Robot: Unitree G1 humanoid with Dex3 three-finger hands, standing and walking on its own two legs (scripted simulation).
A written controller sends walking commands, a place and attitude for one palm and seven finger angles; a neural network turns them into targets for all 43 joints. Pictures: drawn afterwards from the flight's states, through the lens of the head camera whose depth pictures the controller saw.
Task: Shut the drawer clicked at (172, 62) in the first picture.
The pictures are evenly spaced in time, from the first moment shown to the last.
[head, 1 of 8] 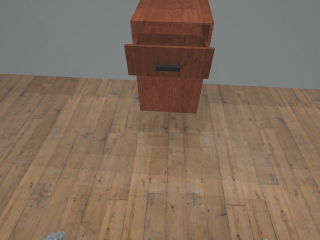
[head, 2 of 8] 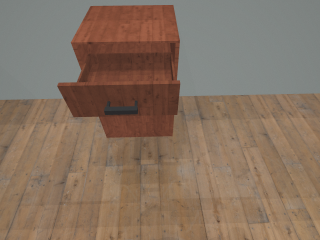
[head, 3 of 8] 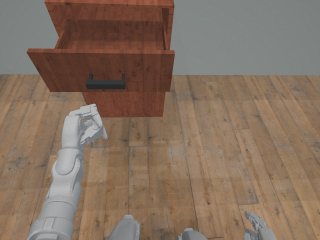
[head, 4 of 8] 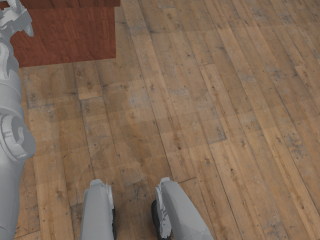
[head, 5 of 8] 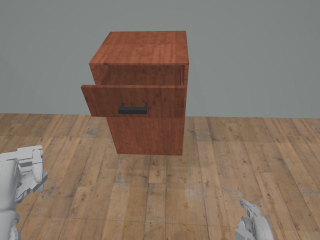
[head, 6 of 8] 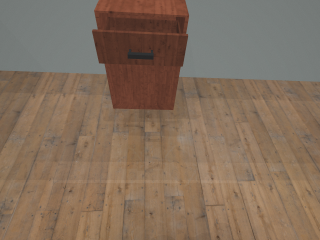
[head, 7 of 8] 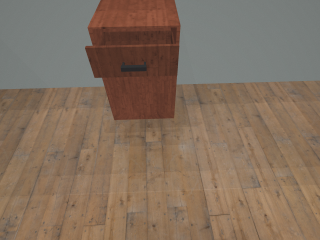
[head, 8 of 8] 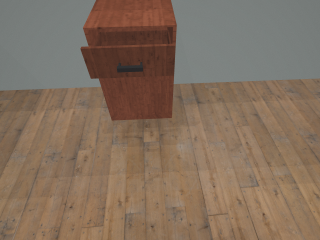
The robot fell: no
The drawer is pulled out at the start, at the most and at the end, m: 0.30 0.30 0.20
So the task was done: no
